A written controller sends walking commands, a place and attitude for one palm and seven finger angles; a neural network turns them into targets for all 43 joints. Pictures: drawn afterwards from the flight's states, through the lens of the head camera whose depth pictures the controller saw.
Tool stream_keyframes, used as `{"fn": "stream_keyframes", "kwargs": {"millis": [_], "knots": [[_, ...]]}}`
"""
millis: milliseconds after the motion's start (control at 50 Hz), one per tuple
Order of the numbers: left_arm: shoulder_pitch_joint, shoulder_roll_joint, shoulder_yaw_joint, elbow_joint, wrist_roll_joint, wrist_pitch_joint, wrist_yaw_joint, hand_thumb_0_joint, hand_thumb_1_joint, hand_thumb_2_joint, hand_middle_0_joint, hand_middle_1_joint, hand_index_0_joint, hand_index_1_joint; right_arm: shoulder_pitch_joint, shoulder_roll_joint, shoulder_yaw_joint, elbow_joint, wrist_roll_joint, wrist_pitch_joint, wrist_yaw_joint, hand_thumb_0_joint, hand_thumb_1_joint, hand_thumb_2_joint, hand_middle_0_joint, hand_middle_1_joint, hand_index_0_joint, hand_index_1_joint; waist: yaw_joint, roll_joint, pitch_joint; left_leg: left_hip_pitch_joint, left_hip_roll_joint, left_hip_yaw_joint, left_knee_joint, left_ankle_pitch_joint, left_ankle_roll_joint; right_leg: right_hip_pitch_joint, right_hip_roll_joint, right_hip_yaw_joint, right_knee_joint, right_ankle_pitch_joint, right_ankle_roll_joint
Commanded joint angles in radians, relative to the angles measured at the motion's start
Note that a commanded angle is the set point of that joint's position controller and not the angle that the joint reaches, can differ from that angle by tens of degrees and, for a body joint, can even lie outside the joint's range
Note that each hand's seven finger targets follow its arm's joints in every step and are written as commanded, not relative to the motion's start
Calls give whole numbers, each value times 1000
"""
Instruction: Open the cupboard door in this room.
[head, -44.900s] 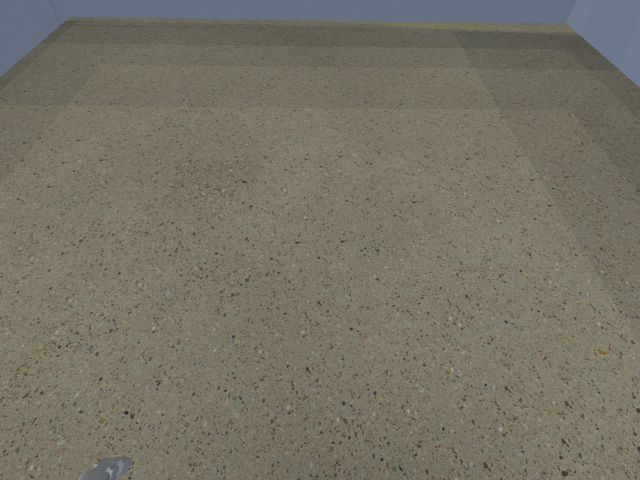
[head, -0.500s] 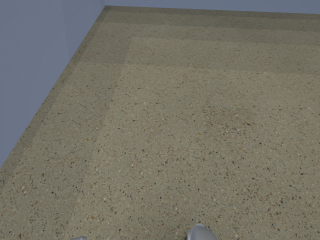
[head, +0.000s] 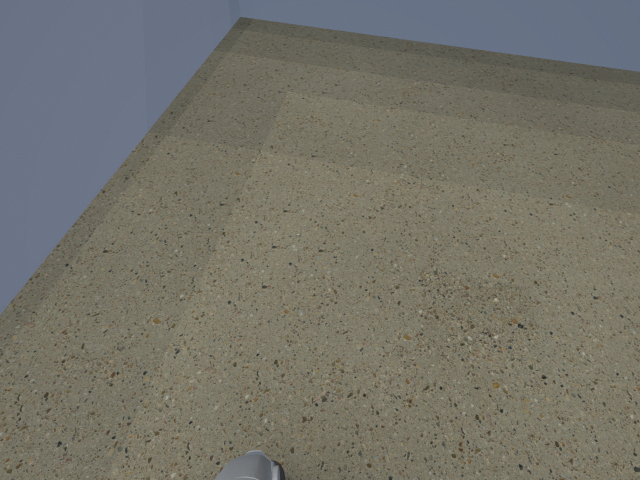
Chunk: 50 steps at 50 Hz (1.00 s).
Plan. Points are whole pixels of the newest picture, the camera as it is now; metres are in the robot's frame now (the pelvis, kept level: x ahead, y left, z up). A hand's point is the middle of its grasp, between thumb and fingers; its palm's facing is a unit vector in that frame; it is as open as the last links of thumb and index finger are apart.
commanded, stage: turn to face it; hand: left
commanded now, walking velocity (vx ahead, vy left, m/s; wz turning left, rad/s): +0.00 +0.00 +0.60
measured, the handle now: out of the picture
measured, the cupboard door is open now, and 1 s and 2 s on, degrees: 50 50 50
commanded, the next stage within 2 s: none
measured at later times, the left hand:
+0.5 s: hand (211, 450) +0.18 +0.16 -0.14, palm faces +0.26 -0.93 -0.27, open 7.3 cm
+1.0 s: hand out of the picture +0.07 +0.17 -0.16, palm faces +0.56 -0.78 -0.27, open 7.3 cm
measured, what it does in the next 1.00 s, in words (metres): walks ahead, turning left: left foot, then right foot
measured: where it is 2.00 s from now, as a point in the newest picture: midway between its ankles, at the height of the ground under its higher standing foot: outside the picture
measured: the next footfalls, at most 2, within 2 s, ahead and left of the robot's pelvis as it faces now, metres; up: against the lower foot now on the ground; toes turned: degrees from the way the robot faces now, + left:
left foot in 0.02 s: +0.16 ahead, +0.10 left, +0.00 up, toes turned +8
right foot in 0.40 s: +0.18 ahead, -0.16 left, +0.00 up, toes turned +8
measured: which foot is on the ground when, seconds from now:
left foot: up 0.00-0.00, down 0.02-0.40, up 0.42-0.78, down 0.80-1.00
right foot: down 0.00-0.02, up 0.04-0.38, down 0.40-0.80, up 0.82-1.00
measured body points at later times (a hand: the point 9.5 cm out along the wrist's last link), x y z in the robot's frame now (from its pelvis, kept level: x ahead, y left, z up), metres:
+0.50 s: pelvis +0.10 -0.06 +0.00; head +0.15 -0.07 +0.45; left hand +0.16 +0.21 -0.12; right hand +0.23 -0.29 -0.16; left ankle +0.08 +0.07 -0.66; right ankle +0.14 -0.16 -0.73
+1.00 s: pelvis +0.14 -0.05 +0.01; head +0.18 +0.00 +0.45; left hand +0.04 +0.21 -0.14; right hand +0.38 -0.20 -0.13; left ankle +0.08 +0.05 -0.73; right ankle +0.21 -0.19 -0.67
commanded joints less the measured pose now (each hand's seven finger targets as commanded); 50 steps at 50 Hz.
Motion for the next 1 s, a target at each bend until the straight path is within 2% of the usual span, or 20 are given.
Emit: {"fn": "stream_keyframes", "kwargs": {"millis": [0, 20, 60, 140, 260, 340, 360, 380, 400, 440, 500, 620, 720, 740, 760, 780, 800, 820, 880, 980], "knots": [[64, 107, 27, -102, -28, 0, 6, 0, 900, 900, -200, -300, -200, -300, 383, -234, -40, 19, -23, -7, -16, 0, -900, -900, 200, 300, 200, 300, -134, 341, -261, 664, 322, -486, -133, 665, 222, -471, -29, 4, 699, -9, 46], [-19, 125, 24, -146, -16, -1, 15, 0, 900, 900, -200, -300, -200, -300, 403, -256, -37, 24, -8, 5, -22, 0, -900, -900, 200, 300, 200, 300, -148, 217, -261, 565, 367, -526, -202, 688, 265, -472, 5, 136, 856, -238, 22], [-78, 103, 30, -166, -8, 19, 16, 0, 900, 900, -200, -300, -200, -300, 243, -225, -30, -32, -4, 0, -41, 0, -900, -900, 200, 300, 200, 300, -85, 235, -185, 392, 350, -548, -263, 432, 249, -602, -58, 245, 940, -116, 46], [-31, 73, 38, -159, -3, 63, 3, 0, 900, 900, -200, -300, -200, -300, 75, -178, -18, -99, -8, -1, -37, 0, -900, -900, 200, 300, 200, 300, 4, 105, -141, 189, 206, -318, -285, 324, 160, -478, -67, 214, 707, 0, 76], [-103, 87, 49, -240, -2, 83, 5, 0, 900, 900, -200, -300, -200, -300, 37, -204, -50, -134, -14, 33, -21, 0, -900, -900, 200, 300, 200, 300, -2, 155, -117, 92, 157, -373, -306, -8, 147, -389, -20, 171, 433, 46, 81], [-38, 120, 64, -257, -4, 69, 8, 0, 900, 900, -200, -300, -200, -300, -10, -195, -65, -167, -10, 55, -16, 0, -900, -900, 200, 300, 200, 300, 45, 124, -113, -34, 97, -408, -214, -121, 98, -153, 8, 162, 132, 155, 68], [2, 179, 75, -258, 6, 57, 15, 0, 900, 900, -200, -300, -200, -300, -8, -150, -61, -181, -1, 54, -12, 0, -900, -900, 200, 300, 200, 300, 70, -39, -137, -133, 8, -323, -52, -187, 40, -31, -122, 295, -46, 109, 35], [6, 287, 91, -276, 19, 48, 24, 0, 900, 900, -200, -300, -200, -300, 0, -79, -51, -202, 4, 52, -5, 0, -900, -900, 200, 300, 200, 300, 76, -352, -142, -247, -139, -123, 245, -400, -51, 1, -424, 605, -173, 193, -74], [-31, 295, 80, -293, 8, 54, 24, 0, 900, 900, -200, -300, -200, -300, 0, -127, -60, -201, -5, 58, -1, 0, -900, -900, 200, 300, 200, 300, 63, -266, -124, -190, -81, -166, 476, -450, -44, -142, -507, 587, -169, 220, -145], [-155, 216, 58, -313, 3, 56, 28, 0, 900, 900, -200, -300, -200, -300, 5, -107, -59, -164, -6, 80, 6, 0, -900, -900, 200, 300, 200, 300, -6, -201, -57, -175, -29, -169, 646, -305, -59, -234, -368, 416, -133, 279, -116], [-155, 176, 47, -315, 4, 48, 28, 0, 900, 900, -200, -300, -200, -300, 15, -82, -44, -149, -2, 84, 16, 0, -900, -900, 200, 300, 200, 300, -15, -173, -74, -136, -18, -119, 548, -243, -80, -157, -296, 204, -64, 577, -78], [-34, 242, 62, -268, 7, 47, 26, 0, 900, 900, -200, -300, -200, -300, -77, -67, -22, -173, 5, 78, 19, 0, -900, -900, 200, 300, 200, 300, 44, -178, -114, -50, -42, -35, 224, -291, -77, 10, -333, 135, 26, 872, -92], [-61, 271, 77, -267, 1, 53, 15, 0, 900, 900, -200, -300, -200, -300, -12, -111, -25, -177, 4, 65, 14, 0, -900, -900, 200, 300, 200, 300, -2, -157, -152, 186, -69, 7, -74, -155, -38, -70, -337, 57, 169, 817, -46], [-78, 266, 76, -276, -6, 56, 11, 0, 900, 900, -200, -300, -200, -300, 62, -155, -37, -160, -2, 59, 13, 0, -900, -900, 200, 300, 200, 300, -51, -91, -188, 363, -32, -27, -177, 10, -15, -188, -323, 24, 301, 701, -3], [-97, 210, 67, -310, -11, 61, 2, 0, 900, 900, -200, -300, -200, -300, 137, -274, -68, -150, -12, 52, 7, 0, -900, -900, 200, 300, 200, 300, -96, 196, -239, 565, 218, -367, -202, 338, 109, -481, -191, -8, 522, 183, 72], [-182, 172, 43, -362, -6, 69, 5, 0, 900, 900, -200, -300, -200, -300, 196, -336, -79, -140, -5, 59, 1, 0, -900, -900, 200, 300, 200, 300, -124, 309, -216, 563, 389, -537, -233, 632, 233, -634, -107, 86, 690, -256, 96], [-222, 185, 46, -362, 3, 86, 15, 0, 900, 900, -200, -300, -200, -300, 205, -325, -75, -127, -3, 58, -13, 0, -900, -900, 200, 300, 200, 300, -126, 205, -211, 523, 382, -526, -233, 564, 243, -671, -114, 186, 757, -230, 92], [-228, 171, 49, -342, -1, 87, 18, 0, 900, 900, -200, -300, -200, -300, 157, -308, -75, -140, -5, 55, -26, 0, -900, -900, 200, 300, 200, 300, -104, 229, -179, 465, 328, -488, -237, 492, 225, -681, -113, 214, 779, -171, 97], [-152, 179, 54, -287, 0, 99, 2, 0, 900, 900, -200, -300, -200, -300, 8, -250, -52, -179, -6, 47, -28, 0, -900, -900, 200, 300, 200, 300, -18, 169, -121, 331, 192, -316, -257, 343, 148, -588, -93, 221, 723, -6, 100], [-164, 164, 50, -304, -3, 97, 1, 0, 900, 900, -200, -300, -200, -300, 20, -251, -59, -175, -9, 48, -20, 0, -900, -900, 200, 300, 200, 300, -22, 154, -110, 307, 165, -336, -253, 293, 145, -501, -44, 186, 515, 4, 100]]}}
